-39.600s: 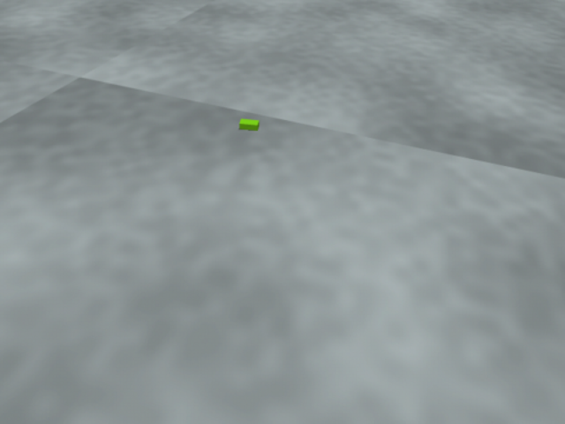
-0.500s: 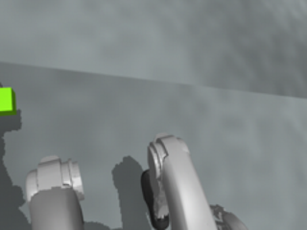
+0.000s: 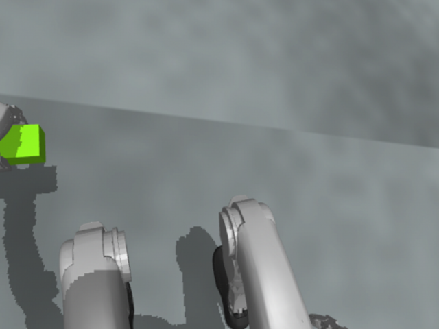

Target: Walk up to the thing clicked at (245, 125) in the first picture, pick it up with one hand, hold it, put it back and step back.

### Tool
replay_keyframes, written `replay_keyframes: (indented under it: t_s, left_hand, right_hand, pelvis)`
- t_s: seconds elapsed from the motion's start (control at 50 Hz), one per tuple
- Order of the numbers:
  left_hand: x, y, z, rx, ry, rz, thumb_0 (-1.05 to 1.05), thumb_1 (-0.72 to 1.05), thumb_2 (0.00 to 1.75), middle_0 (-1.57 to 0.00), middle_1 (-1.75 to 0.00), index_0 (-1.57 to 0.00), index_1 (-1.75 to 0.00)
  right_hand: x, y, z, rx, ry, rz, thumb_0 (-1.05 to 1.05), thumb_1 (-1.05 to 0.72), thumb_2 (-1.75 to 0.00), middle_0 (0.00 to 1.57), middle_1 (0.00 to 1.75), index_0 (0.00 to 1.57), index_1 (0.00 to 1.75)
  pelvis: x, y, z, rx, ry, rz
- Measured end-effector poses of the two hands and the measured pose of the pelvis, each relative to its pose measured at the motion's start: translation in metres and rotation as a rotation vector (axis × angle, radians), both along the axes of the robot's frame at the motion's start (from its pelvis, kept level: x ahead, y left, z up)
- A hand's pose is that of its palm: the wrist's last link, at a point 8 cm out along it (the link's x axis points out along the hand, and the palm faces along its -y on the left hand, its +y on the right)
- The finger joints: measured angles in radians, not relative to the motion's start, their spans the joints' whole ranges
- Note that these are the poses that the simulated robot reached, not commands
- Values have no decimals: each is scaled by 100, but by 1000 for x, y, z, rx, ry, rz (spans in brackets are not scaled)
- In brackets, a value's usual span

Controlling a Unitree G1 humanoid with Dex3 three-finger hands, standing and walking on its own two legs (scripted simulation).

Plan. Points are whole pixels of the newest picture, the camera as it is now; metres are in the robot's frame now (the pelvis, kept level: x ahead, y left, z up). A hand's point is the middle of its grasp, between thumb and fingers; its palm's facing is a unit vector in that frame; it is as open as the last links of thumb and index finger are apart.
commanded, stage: lift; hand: left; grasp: from above
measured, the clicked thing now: (3, 146) +0.48 +0.31 -0.17
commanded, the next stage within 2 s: hold in 1.46 s
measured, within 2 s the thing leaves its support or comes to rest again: neither
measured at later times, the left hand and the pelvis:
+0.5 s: hand out of the picture +0.40 +0.30 +0.03, palm faces -0.44 -0.09 -0.90, open 8.8 cm; pelvis +0.00 +0.00 +0.12, yaw +4 degrees
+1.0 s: hand out of the picture +0.34 +0.27 +0.22, palm faces -0.45 -0.11 -0.89, open 8.8 cm; pelvis +0.03 -0.01 +0.29, yaw +6 degrees
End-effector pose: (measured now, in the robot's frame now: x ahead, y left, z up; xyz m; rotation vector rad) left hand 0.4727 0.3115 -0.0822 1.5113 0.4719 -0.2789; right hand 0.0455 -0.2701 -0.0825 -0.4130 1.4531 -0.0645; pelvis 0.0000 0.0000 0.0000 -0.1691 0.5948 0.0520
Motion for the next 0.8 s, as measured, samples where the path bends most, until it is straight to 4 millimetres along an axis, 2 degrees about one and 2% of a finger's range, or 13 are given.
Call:
replay_keyframes:
  t_s: [0.18, 0.38, 0.58, 0.8]
  left_hand:
    - [-22, 4, 49, -12, 10, 2, -1, 18, 30, -83, -31, -87, -28]
    - [-51, 0, 114, -31, -8, -2, -1, 20, 29, -81, -33, -86, -29]
    - [-80, -15, 205, -42, -40, 1, -1, 20, 29, -81, -33, -85, -29]
    - [-118, -32, 302, -60, -19, 9, -1, 20, 29, -81, -33, -86, -29]
  right_hand:
    - [28, 0, 19, 14, -71, -6, 1, -92, -90, 20, 29, 20, 30]
    - [69, 5, 60, 27, -191, 0, 1, -92, -90, 20, 29, 20, 30]
    - [98, 11, 121, 48, -296, -25, 1, -91, -90, 20, 30, 20, 30]
    - [111, 18, 204, 71, -391, -61, 1, -91, -90, 20, 30, 20, 30]
  pelvis:
    - [0, 0, 30, 20, 10, 10]
    - [1, -2, 78, 40, -3, 22]
    - [5, -6, 144, 72, -64, 31]
    - [13, -7, 229, 111, -182, 37]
